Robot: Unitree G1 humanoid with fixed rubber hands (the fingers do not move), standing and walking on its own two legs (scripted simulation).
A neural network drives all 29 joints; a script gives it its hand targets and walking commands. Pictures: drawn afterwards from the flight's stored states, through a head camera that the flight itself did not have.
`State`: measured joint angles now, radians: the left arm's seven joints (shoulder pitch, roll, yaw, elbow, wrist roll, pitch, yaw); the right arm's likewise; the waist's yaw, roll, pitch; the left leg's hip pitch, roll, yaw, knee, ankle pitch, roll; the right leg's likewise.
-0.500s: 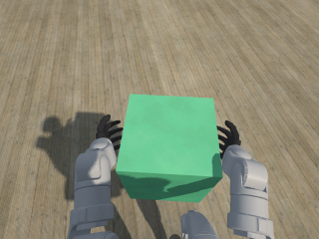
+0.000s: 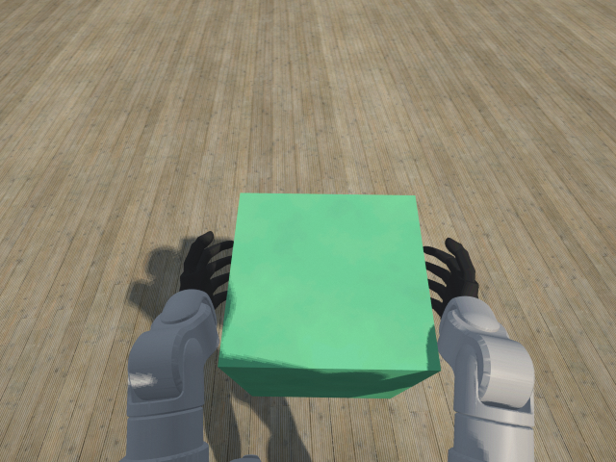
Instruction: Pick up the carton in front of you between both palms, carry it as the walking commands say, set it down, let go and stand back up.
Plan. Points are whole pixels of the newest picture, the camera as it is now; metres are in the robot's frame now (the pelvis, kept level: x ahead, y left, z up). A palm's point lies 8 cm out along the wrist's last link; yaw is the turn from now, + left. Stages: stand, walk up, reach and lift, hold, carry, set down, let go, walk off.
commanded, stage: carry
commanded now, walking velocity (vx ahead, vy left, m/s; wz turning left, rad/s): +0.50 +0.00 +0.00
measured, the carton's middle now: (324, 307) +0.32 +0.01 +0.02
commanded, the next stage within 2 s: none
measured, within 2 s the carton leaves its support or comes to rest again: neither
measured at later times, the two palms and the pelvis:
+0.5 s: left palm (218, 174) +0.53 +0.20 +0.07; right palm (403, 186) +0.51 -0.10 +0.07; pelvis +0.30 +0.06 +0.00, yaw -3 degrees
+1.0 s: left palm (234, 131) +0.66 +0.20 +0.06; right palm (396, 136) +0.66 -0.10 +0.06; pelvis +0.43 +0.04 -0.03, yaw +0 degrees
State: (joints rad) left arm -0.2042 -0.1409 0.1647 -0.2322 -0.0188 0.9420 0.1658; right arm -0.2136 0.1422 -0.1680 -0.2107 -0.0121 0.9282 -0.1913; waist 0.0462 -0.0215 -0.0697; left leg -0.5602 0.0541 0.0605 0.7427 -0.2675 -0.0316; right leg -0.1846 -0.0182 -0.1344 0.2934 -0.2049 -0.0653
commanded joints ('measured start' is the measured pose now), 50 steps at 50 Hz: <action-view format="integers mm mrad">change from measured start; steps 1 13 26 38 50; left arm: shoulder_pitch -339 -165 -44 -80 -103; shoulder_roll -694 -697 -709 -667 -671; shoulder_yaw -617 -657 -707 -618 -665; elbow -156 -339 -402 -317 -360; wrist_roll -175 -149 -128 -140 -150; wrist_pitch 45 184 140 183 183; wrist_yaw -29 -39 -51 -31 -41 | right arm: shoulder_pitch -315 -121 -23 -120 -87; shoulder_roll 709 729 681 654 646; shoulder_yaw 589 629 678 676 659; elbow -152 -331 -418 -393 -397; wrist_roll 124 178 187 183 165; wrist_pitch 52 183 148 210 199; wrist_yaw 5 57 104 53 62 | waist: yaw -22 -65 -59 -45 -45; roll -159 163 181 -57 55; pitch -284 -280 -209 -325 -295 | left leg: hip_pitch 5 682 514 405 410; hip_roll -31 347 175 64 102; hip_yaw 87 -454 103 8 0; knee -149 -499 -425 -377 -243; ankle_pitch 137 106 664 41 503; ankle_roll -4 238 112 1 21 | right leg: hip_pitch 282 -540 -246 146 47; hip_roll -193 -77 -22 -201 -147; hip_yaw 125 134 -45 111 27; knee -54 990 283 147 306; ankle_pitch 480 -238 176 537 574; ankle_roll -48 47 81 -7 -5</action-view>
